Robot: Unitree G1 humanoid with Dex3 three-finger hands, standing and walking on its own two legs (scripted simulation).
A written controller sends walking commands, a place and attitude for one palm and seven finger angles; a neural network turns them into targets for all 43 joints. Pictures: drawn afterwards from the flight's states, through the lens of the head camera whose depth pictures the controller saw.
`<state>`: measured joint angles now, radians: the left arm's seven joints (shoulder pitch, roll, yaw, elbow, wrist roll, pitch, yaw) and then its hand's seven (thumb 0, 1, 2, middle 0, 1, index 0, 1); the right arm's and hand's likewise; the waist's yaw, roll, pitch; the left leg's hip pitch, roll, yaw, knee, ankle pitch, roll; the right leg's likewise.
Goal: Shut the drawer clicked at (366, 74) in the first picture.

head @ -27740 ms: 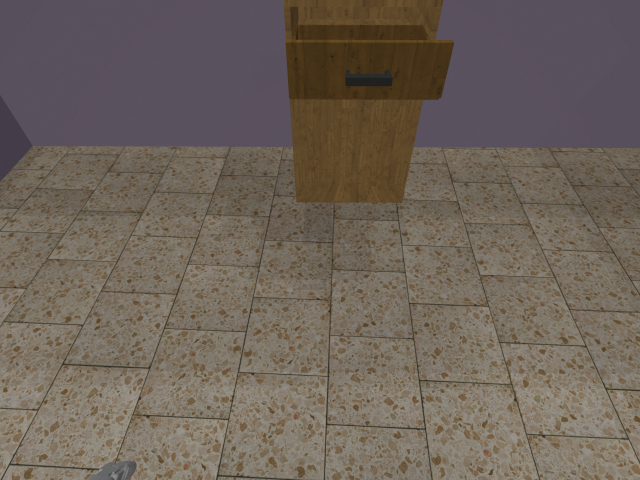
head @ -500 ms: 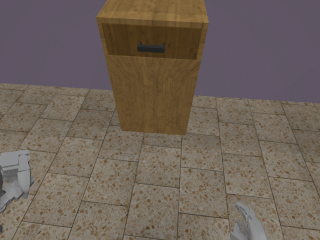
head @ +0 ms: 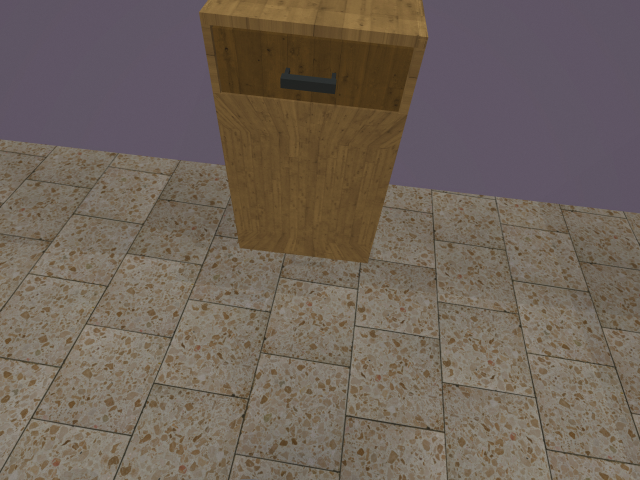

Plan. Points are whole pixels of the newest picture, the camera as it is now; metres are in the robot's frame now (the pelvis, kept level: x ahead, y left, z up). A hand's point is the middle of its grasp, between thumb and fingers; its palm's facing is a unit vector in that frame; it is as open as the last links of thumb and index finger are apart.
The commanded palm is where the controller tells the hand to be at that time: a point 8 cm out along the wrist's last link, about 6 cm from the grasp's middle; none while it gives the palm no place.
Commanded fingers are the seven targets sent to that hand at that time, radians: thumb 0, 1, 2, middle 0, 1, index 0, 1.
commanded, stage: let the arm hang, fingers relaxed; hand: left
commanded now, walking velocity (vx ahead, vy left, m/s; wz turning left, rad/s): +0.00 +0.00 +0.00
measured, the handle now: (309, 78) +0.95 +0.08 -0.01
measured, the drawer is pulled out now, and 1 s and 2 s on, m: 0.00 0.00 0.00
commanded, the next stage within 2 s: look to check the result in 0.68 s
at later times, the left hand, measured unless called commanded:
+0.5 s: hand out of the picture +0.05 +0.18 -0.17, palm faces -0.02 -0.98 -0.21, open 7.2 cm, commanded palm none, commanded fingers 0.00 0.90 0.90 -0.20 -0.30 -0.20 -0.30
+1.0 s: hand out of the picture +0.02 +0.16 -0.17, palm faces +0.00 -0.98 -0.17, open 7.3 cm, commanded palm none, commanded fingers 0.00 0.90 0.90 -0.20 -0.30 -0.20 -0.30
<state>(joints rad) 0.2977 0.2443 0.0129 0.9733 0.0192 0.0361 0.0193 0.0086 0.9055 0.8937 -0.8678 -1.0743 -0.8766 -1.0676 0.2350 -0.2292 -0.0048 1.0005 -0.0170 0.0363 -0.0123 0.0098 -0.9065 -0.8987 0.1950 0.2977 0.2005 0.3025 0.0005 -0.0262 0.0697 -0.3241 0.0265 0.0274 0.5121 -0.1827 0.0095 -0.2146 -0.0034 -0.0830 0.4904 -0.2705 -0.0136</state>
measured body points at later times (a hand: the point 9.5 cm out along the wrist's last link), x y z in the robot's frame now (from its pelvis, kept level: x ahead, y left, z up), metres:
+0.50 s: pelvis +0.02 +0.00 +0.01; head +0.03 +0.00 +0.46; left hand +0.05 +0.23 -0.15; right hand +0.01 -0.22 -0.16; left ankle +0.06 +0.11 -0.74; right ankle +0.00 -0.11 -0.74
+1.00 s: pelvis +0.03 -0.01 +0.01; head +0.05 -0.01 +0.46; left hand +0.02 +0.21 -0.15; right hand +0.01 -0.22 -0.16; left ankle +0.06 +0.11 -0.74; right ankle +0.00 -0.11 -0.74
